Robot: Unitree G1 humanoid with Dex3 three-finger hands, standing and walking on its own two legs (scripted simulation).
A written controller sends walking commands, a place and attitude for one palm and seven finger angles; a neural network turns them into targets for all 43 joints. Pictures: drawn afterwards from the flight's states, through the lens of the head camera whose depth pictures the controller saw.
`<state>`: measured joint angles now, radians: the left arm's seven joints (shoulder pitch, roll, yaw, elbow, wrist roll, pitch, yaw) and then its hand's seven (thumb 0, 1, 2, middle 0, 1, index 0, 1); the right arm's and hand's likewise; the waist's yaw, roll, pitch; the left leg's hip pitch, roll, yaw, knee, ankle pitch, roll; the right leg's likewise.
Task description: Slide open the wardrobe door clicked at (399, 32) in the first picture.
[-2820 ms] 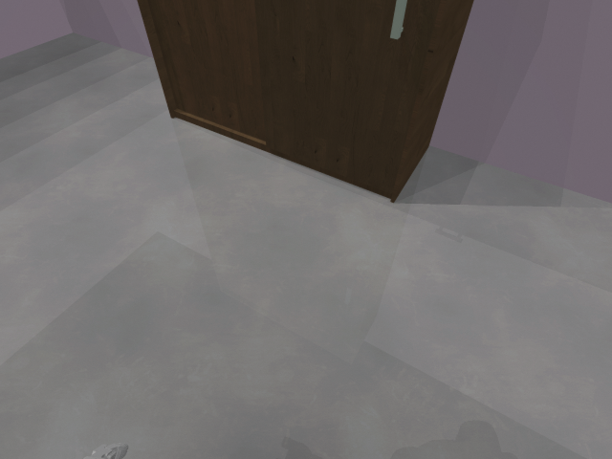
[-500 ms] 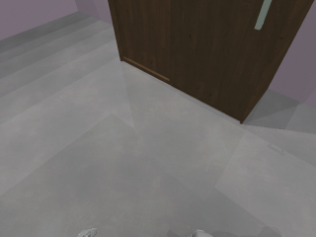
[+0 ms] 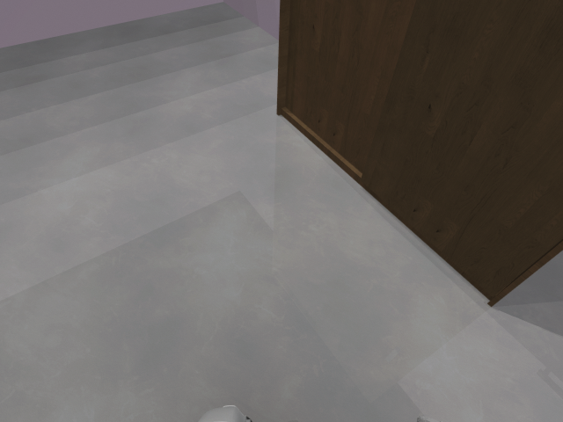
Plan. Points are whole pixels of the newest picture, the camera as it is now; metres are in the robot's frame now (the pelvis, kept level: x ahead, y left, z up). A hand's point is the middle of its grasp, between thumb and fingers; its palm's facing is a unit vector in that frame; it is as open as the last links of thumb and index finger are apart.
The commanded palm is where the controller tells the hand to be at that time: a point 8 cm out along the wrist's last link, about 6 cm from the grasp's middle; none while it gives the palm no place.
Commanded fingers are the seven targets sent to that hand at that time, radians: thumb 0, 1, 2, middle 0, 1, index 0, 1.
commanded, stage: walk to a spot facing it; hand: right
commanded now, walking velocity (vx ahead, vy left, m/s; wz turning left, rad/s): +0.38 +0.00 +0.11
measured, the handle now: out of the picture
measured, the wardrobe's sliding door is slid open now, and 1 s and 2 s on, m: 0.00 0.00 0.00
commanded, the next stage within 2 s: turn to face it in 0.60 s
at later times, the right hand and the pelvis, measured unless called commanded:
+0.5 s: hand (426, 400) +0.21 -0.23 -0.17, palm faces -0.01 +0.99 -0.14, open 7.4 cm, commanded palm none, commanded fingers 0.00 -0.90 -0.90 0.20 0.30 0.20 0.30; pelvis +0.23 -0.05 +0.01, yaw +5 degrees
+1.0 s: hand (363, 222) +0.57 -0.14 -0.15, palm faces -0.16 +0.97 -0.20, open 7.4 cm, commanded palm none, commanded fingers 0.00 -0.90 -0.90 0.20 0.30 0.20 0.30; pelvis +0.41 +0.01 +0.01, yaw +7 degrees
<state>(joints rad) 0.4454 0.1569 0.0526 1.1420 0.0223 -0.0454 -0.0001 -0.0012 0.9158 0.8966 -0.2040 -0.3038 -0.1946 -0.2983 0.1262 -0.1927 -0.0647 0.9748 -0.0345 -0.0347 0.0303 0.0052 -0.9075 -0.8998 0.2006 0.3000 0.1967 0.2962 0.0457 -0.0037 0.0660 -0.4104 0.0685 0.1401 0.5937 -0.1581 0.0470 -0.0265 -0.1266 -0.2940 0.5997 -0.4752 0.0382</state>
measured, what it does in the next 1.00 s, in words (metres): walks ahead: right foot, then left foot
